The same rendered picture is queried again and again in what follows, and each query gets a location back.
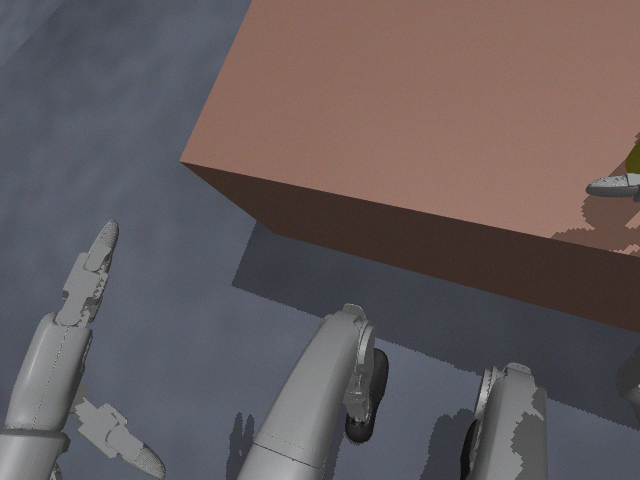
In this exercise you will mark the right robot hand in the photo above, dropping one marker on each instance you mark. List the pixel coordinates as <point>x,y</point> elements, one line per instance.
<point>616,186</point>

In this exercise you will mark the left robot hand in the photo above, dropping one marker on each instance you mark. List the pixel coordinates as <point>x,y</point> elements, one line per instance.
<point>48,386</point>

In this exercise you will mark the right robot foot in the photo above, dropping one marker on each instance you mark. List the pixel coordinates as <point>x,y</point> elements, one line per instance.
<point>464,460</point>

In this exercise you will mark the can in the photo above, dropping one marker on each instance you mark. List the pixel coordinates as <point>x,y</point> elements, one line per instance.
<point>632,163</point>

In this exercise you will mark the left robot foot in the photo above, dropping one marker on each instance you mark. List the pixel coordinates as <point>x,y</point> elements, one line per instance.
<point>362,431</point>

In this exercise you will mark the left robot arm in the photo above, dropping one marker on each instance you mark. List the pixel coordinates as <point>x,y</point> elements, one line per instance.
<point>31,454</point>

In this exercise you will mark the right robot arm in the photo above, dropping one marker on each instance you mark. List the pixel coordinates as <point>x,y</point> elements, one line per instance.
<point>628,381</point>

